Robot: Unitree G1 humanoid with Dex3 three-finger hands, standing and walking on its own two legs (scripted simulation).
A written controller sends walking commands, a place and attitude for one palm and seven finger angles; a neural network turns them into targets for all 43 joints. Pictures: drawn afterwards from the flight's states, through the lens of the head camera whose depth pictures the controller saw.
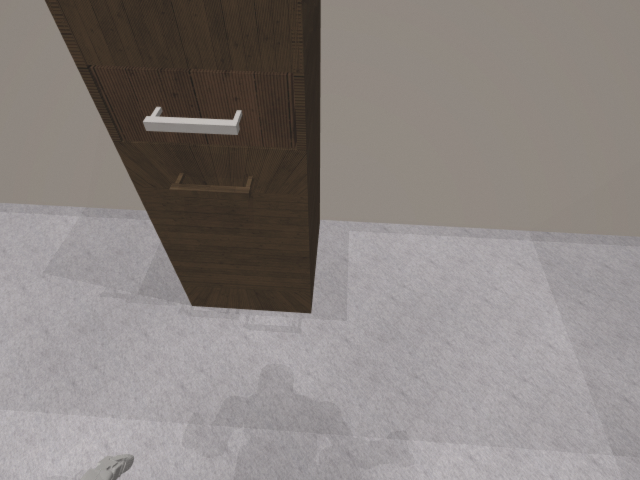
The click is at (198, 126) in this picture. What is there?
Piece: drawer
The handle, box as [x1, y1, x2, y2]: [143, 107, 241, 134]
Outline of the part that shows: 143,121 146,130 237,134 239,129 238,123 241,116 241,110 236,111 234,118 232,120 159,117 158,116 162,111 160,107 156,107 151,115 146,116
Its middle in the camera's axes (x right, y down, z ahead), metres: -0.25 -0.24 +0.77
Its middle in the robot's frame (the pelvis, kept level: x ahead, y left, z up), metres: +0.74 +0.29 +0.04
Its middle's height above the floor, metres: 0.81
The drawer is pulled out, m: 0.00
